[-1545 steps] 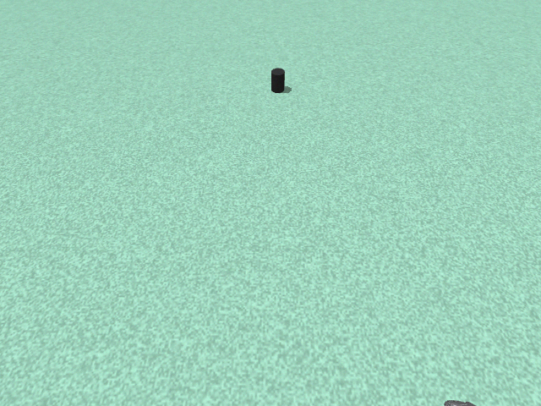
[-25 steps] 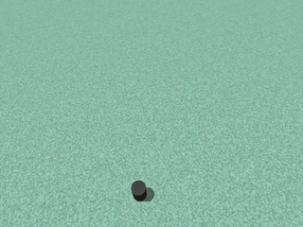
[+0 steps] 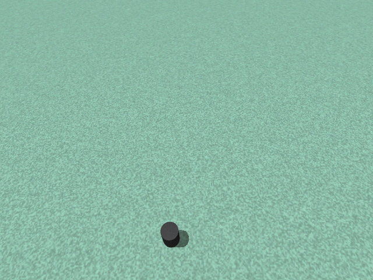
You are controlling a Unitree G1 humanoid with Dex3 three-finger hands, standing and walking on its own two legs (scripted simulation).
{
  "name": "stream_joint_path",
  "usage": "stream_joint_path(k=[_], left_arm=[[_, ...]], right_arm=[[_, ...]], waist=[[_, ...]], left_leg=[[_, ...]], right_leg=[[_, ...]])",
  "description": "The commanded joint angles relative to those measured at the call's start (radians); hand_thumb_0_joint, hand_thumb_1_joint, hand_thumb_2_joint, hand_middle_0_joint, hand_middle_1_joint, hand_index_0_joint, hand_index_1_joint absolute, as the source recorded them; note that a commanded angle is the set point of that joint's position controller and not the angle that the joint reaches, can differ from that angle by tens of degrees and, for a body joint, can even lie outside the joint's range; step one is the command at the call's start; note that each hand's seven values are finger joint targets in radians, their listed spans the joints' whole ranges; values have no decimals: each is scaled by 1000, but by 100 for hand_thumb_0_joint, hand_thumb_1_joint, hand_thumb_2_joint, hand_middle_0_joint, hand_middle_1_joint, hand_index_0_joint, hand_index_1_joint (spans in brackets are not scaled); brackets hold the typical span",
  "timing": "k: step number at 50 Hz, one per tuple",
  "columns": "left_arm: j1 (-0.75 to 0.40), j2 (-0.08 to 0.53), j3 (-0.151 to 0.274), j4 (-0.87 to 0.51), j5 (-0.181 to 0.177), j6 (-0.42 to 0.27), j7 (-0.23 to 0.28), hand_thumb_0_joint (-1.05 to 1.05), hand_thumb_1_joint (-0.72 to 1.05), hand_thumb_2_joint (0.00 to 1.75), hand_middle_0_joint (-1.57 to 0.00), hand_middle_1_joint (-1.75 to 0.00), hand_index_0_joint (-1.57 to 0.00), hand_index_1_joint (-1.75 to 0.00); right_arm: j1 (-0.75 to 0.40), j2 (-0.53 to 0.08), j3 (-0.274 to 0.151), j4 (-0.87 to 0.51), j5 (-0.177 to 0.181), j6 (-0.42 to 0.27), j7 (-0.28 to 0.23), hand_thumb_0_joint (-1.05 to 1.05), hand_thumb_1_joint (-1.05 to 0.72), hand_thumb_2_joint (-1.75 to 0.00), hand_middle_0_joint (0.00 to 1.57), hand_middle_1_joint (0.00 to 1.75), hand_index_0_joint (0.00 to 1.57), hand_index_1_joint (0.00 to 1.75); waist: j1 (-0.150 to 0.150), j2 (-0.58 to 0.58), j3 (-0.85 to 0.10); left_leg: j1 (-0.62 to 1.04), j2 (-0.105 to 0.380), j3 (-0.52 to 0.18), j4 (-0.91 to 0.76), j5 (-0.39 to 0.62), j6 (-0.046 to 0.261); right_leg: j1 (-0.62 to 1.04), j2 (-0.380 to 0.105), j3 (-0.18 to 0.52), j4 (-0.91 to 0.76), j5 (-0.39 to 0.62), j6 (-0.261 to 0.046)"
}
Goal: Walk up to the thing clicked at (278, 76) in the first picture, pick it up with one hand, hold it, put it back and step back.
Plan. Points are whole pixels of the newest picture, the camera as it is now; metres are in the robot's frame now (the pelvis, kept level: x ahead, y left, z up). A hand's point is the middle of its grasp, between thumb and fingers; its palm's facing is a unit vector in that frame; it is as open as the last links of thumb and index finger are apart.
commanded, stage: stand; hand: left
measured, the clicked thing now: (170, 234) +0.40 +0.12 -0.72
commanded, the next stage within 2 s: step back in 0.10 s
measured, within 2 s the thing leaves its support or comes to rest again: neither
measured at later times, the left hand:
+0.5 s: hand out of the picture +0.10 +0.31 -0.18, palm faces +0.01 -0.93 -0.37, open 7.4 cm
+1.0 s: hand out of the picture -0.04 +0.30 -0.16, palm faces -0.03 -0.91 -0.40, open 7.4 cm
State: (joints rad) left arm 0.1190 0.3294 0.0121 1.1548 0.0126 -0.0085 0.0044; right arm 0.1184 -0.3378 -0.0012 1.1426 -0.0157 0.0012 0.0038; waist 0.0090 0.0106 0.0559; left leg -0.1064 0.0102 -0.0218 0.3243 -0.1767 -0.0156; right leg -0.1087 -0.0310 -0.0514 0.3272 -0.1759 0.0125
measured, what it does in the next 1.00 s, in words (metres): walks backwards: right foot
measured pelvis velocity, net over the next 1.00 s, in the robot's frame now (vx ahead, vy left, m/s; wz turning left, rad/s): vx -0.15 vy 0.04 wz -0.04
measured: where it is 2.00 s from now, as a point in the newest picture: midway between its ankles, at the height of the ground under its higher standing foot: outside the picture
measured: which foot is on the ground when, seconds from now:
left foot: down 0.00-0.80, up 0.82-1.00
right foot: down 0.00-0.38, up 0.40-0.76, down 0.78-1.00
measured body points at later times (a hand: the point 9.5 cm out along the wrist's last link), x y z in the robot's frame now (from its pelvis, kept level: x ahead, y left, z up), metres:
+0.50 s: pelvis -0.05 +0.04 -0.02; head +0.02 +0.07 +0.42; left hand +0.10 +0.36 -0.16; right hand +0.02 -0.28 -0.13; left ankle -0.04 +0.13 -0.75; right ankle -0.05 -0.11 -0.69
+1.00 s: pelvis -0.15 +0.04 -0.02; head -0.09 +0.02 +0.42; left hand -0.04 +0.34 -0.13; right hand -0.06 -0.28 -0.15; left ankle -0.17 +0.17 -0.69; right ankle -0.13 -0.08 -0.75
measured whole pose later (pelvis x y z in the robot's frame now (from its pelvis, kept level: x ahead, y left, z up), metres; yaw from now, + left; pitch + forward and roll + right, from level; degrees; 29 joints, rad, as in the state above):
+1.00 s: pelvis -0.15 +0.04 -0.02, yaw -2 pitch -1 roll +1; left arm 0.16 0.34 0.07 0.83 0.03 0.04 0.02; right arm 0.15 -0.40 -0.04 0.87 0.01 0.04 -0.02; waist 0.02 0.01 0.16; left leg -0.42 -0.11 -0.11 1.05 -0.52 -0.01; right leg -0.31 -0.01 0.04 0.62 -0.30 -0.01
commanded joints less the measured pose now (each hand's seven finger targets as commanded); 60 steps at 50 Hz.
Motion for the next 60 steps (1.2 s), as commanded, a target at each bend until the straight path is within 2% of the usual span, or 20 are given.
stream_joint_path(k=[1, 9, 14, 16, 18, 20, 22, 26, 34, 38, 39, 40, 41, 45, 50, 54, 55, 56, 57, 60], left_arm=[[-37, 215, 38, -56, 1, -22, 9, 0, 90, 90, -20, -30, -20, -30], [-38, 286, 104, -156, -23, -3, 21, 0, 90, 90, -20, -30, -20, -30], [-157, 318, 115, -265, 11, 17, 25, 0, 90, 90, -20, -30, -20, -30], [-182, 304, 105, -290, 16, 21, 26, 0, 90, 90, -20, -30, -20, -30], [-148, 263, 93, -297, -1, 38, 22, 0, 90, 90, -20, -30, -20, -30], [-90, 206, 88, -310, -14, 57, 31, 0, 90, 90, -20, -30, -20, -30], [-87, 222, 91, -305, -5, 59, 47, 0, 90, 90, -20, -30, -20, -30], [-1, 247, 98, -295, -10, 52, 39, 0, 90, 90, -20, -30, -20, -30], [17, 218, 109, -345, 0, 30, 21, 0, 90, 90, -20, -30, -20, -30], [147, 216, 118, -294, 15, 23, 14, 0, 90, 90, -20, -30, -20, -30], [160, 268, 131, -302, 26, 17, 15, 0, 90, 90, -20, -30, -20, -30], [116, 354, 150, -325, 15, 20, 11, 0, 90, 90, -20, -30, -20, -30], [50, 396, 158, -371, 27, 14, 12, 0, 90, 90, -20, -30, -20, -30], [-50, 282, 135, -419, 17, 7, 28, 0, 90, 90, -20, -30, -20, -30], [62, 259, 124, -430, 21, 23, 32, 0, 90, 90, -20, -30, -20, -30], [18, 261, 112, -462, -2, 46, 19, 0, 90, 90, -20, -30, -20, -30], [50, 222, 103, -469, -5, 49, 16, 0, 90, 90, -20, -30, -20, -30], [4, 229, 107, -474, -12, 46, 24, 0, 90, 90, -20, -30, -20, -30], [-47, 256, 124, -462, 5, 48, 35, 0, 90, 90, -20, -30, -20, -30], [69, 239, 122, -415, -13, 51, 30, 0, 90, 90, -20, -30, -20, -30]], right_arm=[[-38, -205, -36, -53, 0, -26, -18, 0, -90, -90, 20, 30, 20, 30], [-8, -236, -71, -134, 28, 10, -8, 0, -90, -90, 20, 30, 20, 30], [76, -216, -88, -188, 20, 49, 9, 0, -90, -90, 20, 30, 20, 30], [110, -221, -96, -197, 19, 44, 13, 0, -90, -90, 20, 30, 20, 30], [111, -250, -108, -198, -1, 26, 6, 0, -90, -90, 20, 30, 20, 30], [70, -366, -130, -236, -20, 10, 0, 0, -90, -90, 20, 30, 20, 30], [28, -367, -133, -273, -17, 9, -10, 0, -90, -90, 20, 30, 20, 30], [0, -266, -112, -318, -18, 4, -34, 0, -90, -90, 20, 30, 20, 30], [53, -294, -115, -353, -8, 13, -38, 0, -90, -90, 20, 30, 20, 30], [2, -299, -112, -364, 8, 27, -28, 0, -90, -90, 20, 30, 20, 30], [2, -271, -103, -368, 15, 27, -25, 0, -90, -90, 20, 30, 20, 30], [-60, -235, -101, -384, 23, 26, -25, 0, -90, -90, 20, 30, 20, 30], [-55, -244, -108, -373, 15, 32, -35, 0, -90, -90, 20, 30, 20, 30], [58, -236, -90, -327, 28, 19, -37, 0, -90, -90, 20, 30, 20, 30], [36, -213, -79, -352, 15, 9, -36, 0, -90, -90, 20, 30, 20, 30], [126, -226, -107, -320, -10, -5, -29, 0, -90, -90, 20, 30, 20, 30], [107, -302, -126, -336, -27, -9, -30, 0, -90, -90, 20, 30, 20, 30], [54, -405, -141, -355, -11, -4, -17, 0, -90, -90, 20, 30, 20, 30], [70, -408, -145, -354, -20, -7, -19, 0, -90, -90, 20, 30, 20, 30], [-29, -302, -112, -370, -15, -9, -33, 0, -90, -90, 20, 30, 20, 30]], waist=[[-4, 2, -63], [-22, -63, -146], [-57, -222, -92], [-68, -212, -74], [-54, -25, -67], [-31, 176, -72], [-44, 167, -106], [0, 115, -128], [-46, 128, -143], [12, 121, -145], [14, 2, -141], [39, -222, -82], [45, -286, -44], [-22, -143, -46], [39, -181, -97], [-21, -129, -134], [-5, 32, -140], [-32, 240, -118], [-77, 203, -83], [20, 113, -63]], left_leg=[[-25, 107, -82, -61, 93, 27], [-85, 43, -30, 266, 306, 61], [-141, -27, -46, 566, -333, 72], [-152, -12, -33, 449, -240, 72], [-157, 53, -89, 141, 176, 69], [-97, 282, -391, 67, 569, 214], [-106, 306, -422, 67, 519, 236], [20, 220, -239, 174, 538, 240], [47, 232, -211, 225, 464, 256], [-188, 200, -198, 242, 179, 167], [-307, 140, -159, 309, 49, 110], [-376, -69, -32, 521, -212, 41], [-366, -108, -71, 772, -446, 19], [-372, -129, -134, 889, -335, 9], [-360, -61, -44, 472, -338, 5], [-87, -15, -24, 84, 54, 40], [-2, 160, -254, 77, 201, 93], [-104, 337, -448, 33, 322, 252], [-200, 390, -541, 12, 308, 324], [-94, 256, -270, 104, 382, 236]], right_leg=[[35, -110, 95, -55, 92, -23], [14, -175, 146, 94, 422, -129], [-201, -343, 251, 78, 321, -261], [-197, -286, 202, 157, 298, -210], [-172, -133, 101, 361, 151, -109], [-330, 122, 153, 674, -452, -50], [-356, 135, 276, 829, -479, -55], [-410, 111, 225, 906, -346, -23], [-280, 56, 116, 472, -316, -2], [-18, 50, 69, 166, -53, -55], [24, -47, 231, 131, -34, -101], [-86, -239, 500, 38, 47, -254], [-200, -387, 641, -4, 135, -360], [-132, -211, 317, 137, 432, -249], [84, -179, 274, 227, 500, -219], [-85, -119, 239, 346, 293, -132], [-251, -20, 210, 445, 52, -80], [-300, 133, 109, 606, -376, -42], [-295, 134, 228, 797, -498, -34], [-406, 133, 262, 941, -363, -41]])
